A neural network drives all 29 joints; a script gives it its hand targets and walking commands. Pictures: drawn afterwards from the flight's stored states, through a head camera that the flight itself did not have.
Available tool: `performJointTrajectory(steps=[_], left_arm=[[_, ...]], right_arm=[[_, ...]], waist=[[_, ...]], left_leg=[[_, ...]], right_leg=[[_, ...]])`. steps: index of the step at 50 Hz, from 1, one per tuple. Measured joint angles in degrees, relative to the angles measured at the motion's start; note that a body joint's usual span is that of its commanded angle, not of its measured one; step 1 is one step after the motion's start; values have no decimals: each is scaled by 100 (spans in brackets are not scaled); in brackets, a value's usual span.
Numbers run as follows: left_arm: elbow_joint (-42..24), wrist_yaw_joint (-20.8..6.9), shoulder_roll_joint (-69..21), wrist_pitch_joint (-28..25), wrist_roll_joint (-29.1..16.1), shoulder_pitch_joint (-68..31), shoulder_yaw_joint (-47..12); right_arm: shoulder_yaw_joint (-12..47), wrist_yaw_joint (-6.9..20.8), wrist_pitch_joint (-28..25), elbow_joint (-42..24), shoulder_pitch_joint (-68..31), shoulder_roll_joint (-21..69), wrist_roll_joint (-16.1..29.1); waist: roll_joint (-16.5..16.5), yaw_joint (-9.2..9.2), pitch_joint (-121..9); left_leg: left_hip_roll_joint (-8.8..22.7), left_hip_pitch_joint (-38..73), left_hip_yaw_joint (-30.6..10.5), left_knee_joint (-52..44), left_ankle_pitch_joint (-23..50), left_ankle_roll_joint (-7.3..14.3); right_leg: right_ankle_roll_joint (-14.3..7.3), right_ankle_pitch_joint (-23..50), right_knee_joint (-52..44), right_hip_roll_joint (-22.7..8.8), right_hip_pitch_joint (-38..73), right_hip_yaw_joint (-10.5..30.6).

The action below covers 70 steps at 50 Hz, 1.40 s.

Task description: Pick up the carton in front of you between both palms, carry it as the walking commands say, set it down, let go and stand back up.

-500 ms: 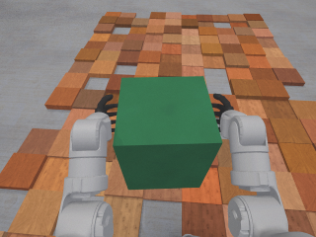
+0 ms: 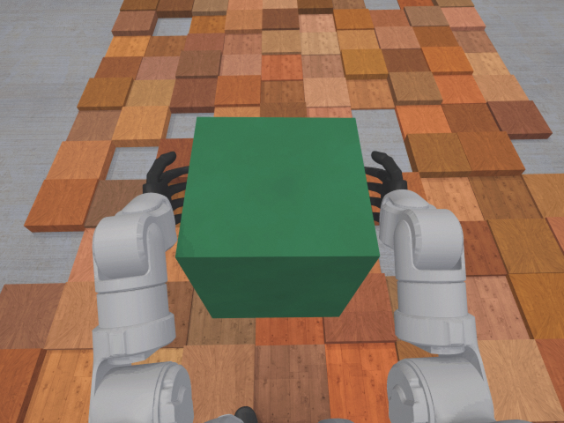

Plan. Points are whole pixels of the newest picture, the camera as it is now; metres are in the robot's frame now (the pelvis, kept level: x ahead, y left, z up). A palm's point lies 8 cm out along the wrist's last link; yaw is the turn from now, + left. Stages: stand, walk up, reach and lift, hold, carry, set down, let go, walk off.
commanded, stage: carry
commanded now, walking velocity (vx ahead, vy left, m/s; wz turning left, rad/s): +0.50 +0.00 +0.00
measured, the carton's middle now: (276, 228) +0.38 -0.01 +0.02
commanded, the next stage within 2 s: none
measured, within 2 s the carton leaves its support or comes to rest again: neither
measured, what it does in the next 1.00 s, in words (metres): walks ahead: right foot, then left foot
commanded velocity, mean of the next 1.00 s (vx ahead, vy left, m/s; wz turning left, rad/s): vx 0.50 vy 0.00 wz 0.00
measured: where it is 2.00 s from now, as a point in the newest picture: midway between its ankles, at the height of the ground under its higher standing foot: (267, 138)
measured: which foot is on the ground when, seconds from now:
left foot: down 0.00-0.22, up 0.24-0.60, down 0.62-1.00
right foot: up 0.00-0.22, down 0.24-0.64, up 0.66-1.00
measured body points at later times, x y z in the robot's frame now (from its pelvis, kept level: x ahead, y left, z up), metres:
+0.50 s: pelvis +0.34 -0.04 +0.00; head +0.38 -0.06 +0.45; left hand +0.71 +0.14 +0.16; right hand +0.74 -0.16 +0.15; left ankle +0.40 +0.09 -0.68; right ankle +0.25 -0.11 -0.74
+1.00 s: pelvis +0.69 -0.02 +0.02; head +0.75 -0.01 +0.46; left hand +1.09 +0.09 +0.14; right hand +1.06 -0.21 +0.14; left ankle +0.57 +0.05 -0.72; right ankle +0.81 -0.14 -0.69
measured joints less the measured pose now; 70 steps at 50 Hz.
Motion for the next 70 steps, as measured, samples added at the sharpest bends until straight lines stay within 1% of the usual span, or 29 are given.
performJointTrajectory(steps=[1,3,6,8,11,12,13,15,16,18,23,28,31,32,33,35,37,40,44,48,50,52,54,56,58,61,65,67,70], left_arm=[[-10,-24,-7,28,15,-29,45],[-81,-41,-82,75,72,-98,81],[-190,-52,-190,85,186,-151,63],[-171,-64,-234,83,274,-147,36],[0,-72,-240,136,389,-281,-60],[81,-72,-209,172,396,-390,-103],[137,-54,-205,154,398,-431,-138],[235,8,-145,242,334,-410,-220],[261,62,-104,344,265,-404,-239],[244,131,-21,549,103,-455,-199],[349,196,109,723,-111,-895,-33],[696,183,90,617,-98,-1211,55],[775,163,119,594,-89,-1165,45],[775,148,174,599,-104,-1146,43],[776,134,222,602,-123,-1132,67],[787,116,239,608,-120,-1086,102],[768,108,142,619,-22,-1023,130],[625,102,-56,587,161,-897,148],[325,86,-267,433,337,-663,123],[20,72,-347,318,419,-486,63],[-113,70,-314,307,414,-491,23],[-148,73,-277,331,411,-580,-34],[-66,91,-287,315,434,-713,-92],[67,132,-251,386,396,-832,-149],[76,206,-196,517,296,-848,-166],[-22,257,-133,655,125,-835,-83],[-96,252,-175,682,44,-737,62],[-131,226,-238,678,69,-626,71],[-258,176,-298,700,101,-437,36]], right_arm=[[34,-31,26,-8,-14,-24,43],[41,-94,85,-155,19,-98,183],[-68,-135,137,-289,-22,-159,328],[-141,-124,160,-210,-92,-186,366],[-200,-21,254,-69,-212,-321,447],[-208,31,310,-54,-271,-394,488],[-186,62,334,47,-391,-502,513],[-192,110,449,302,-563,-579,505],[-181,107,550,366,-609,-575,485],[-173,102,757,364,-703,-544,419],[-374,95,1013,188,-1009,-424,194],[-607,125,1039,195,-1148,-364,15],[-603,139,987,286,-1100,-313,-33],[-570,139,931,323,-1076,-266,-55],[-522,138,886,385,-1094,-238,-80],[-458,133,844,467,-1071,-221,-89],[-447,131,812,437,-916,-221,-36],[-482,122,713,291,-657,-223,86],[-527,120,480,117,-415,-207,224],[-500,126,312,22,-367,-232,327],[-460,128,288,-21,-448,-277,364],[-442,129,328,-69,-535,-357,402],[-452,135,400,-41,-676,-517,474],[-492,143,518,22,-768,-604,503],[-497,137,674,17,-824,-579,448],[-559,141,851,-80,-909,-433,275],[-650,195,937,-295,-794,-167,-25],[-643,216,942,-437,-607,-47,-176],[-595,238,968,-709,-292,67,-258]], waist=[[107,-71,42],[256,-193,93],[338,-276,21],[351,-259,-111],[278,-84,-301],[125,-13,-393],[209,129,-417],[371,333,-443],[387,417,-457],[374,572,-443],[291,843,-375],[368,913,-404],[412,745,-372],[268,644,-309],[211,530,-240],[278,340,-115],[353,187,-13],[438,25,87],[491,-148,97],[509,-212,-37],[492,-183,-103],[439,-113,-177],[568,78,-184],[532,304,-156],[427,506,-127],[323,742,-114],[238,930,-271],[222,950,-390],[209,858,-533]], left_leg=[[36,151,-107,-100,-107,4],[140,456,-217,-279,-263,-32],[299,885,-274,-432,-545,-30],[405,1182,-280,-432,-805,-154],[611,1436,-221,369,-1409,-429],[606,1304,-206,1065,-1491,-454],[665,1068,-382,1865,-1405,-451],[555,444,-803,3401,-1159,-363],[492,127,-866,3951,-989,-324],[438,-423,-838,4370,-680,-300],[425,-1324,-703,3325,-217,-347],[341,-1362,-475,1191,1142,-302],[191,-773,-253,123,1578,-121],[100,-607,-185,187,1121,-73],[43,-528,-188,315,741,-6],[0,-326,-348,344,302,117],[-17,-61,-530,138,381,84],[-4,401,-731,-268,435,93],[46,946,-879,-576,532,96],[109,1566,-984,-764,104,-15],[121,1844,-995,-690,-199,-59],[114,1959,-909,-156,-569,-111],[192,1550,-923,1360,-760,-222],[72,780,-1034,3262,-834,-244],[54,140,-971,4082,-650,-223],[193,-568,-890,3788,-344,-255],[361,-1056,-840,2382,-189,-374],[397,-1085,-747,1600,175,-412],[357,-831,-474,498,880,-390]], right_leg=[[-36,-259,517,125,-393,98],[-106,-393,525,167,-967,111],[-77,-181,-755,30,-1417,-1],[-29,305,-1974,-32,-1372,-150],[-94,941,-3151,-16,-794,-578],[-135,1259,-3325,-49,-561,-526],[-223,1445,-3065,35,-562,-563],[-383,970,-2701,179,-461,-622],[-424,754,-2722,215,-338,-613],[-391,598,-2946,247,-61,-572],[-410,398,-3599,233,645,-465],[-300,6,-3991,249,1446,-402],[-192,-196,-3485,234,1787,-517],[-155,137,-2821,89,1623,-511],[-101,90,-1854,88,1276,-348],[-92,-206,-109,268,462,-89],[-98,-190,553,324,-220,-67],[-57,-116,198,255,-979,-133],[22,-36,-961,160,-1551,-217],[-15,876,-2124,176,-1672,-393],[-93,1348,-2800,250,-1508,-552],[-263,1886,-3536,323,-1073,-791],[-443,1821,-3332,413,-921,-902],[-514,1404,-3091,410,-811,-893],[-452,1231,-3243,374,-531,-828],[-423,1116,-3649,313,-45,-759],[-351,839,-4021,199,567,-675],[-265,616,-4098,136,883,-649],[-114,166,-4049,35,1378,-643]])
